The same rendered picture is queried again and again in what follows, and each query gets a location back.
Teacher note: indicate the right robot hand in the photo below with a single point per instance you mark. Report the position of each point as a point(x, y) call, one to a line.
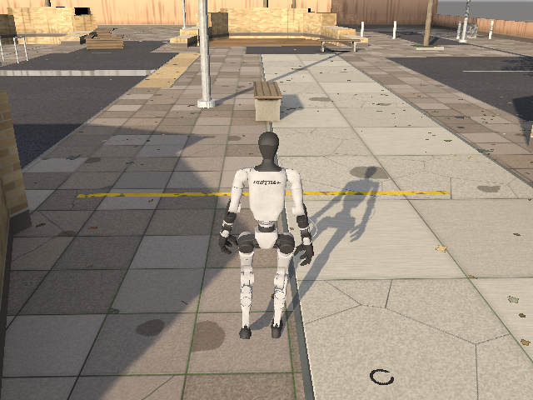
point(308, 253)

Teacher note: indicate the robot right upper arm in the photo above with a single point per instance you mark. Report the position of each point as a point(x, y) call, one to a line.
point(294, 177)

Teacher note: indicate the humanoid robot head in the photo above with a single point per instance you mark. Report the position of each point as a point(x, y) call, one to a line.
point(268, 144)

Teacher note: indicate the robot left upper arm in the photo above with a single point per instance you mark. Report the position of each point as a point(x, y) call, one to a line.
point(241, 176)

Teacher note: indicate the left robot forearm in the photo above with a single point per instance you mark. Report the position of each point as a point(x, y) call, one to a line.
point(228, 222)

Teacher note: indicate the left robot hand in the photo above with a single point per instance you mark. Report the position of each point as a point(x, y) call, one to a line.
point(223, 241)

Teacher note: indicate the right robot thigh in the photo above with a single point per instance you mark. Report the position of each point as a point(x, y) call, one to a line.
point(285, 249)

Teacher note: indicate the right robot forearm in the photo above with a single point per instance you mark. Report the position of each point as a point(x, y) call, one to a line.
point(304, 228)

